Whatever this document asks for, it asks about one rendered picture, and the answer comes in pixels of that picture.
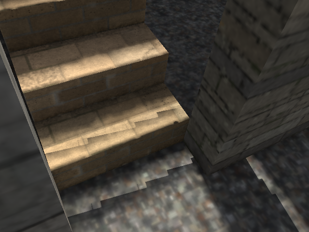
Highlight stairs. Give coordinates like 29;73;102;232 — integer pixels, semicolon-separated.
0;0;190;191

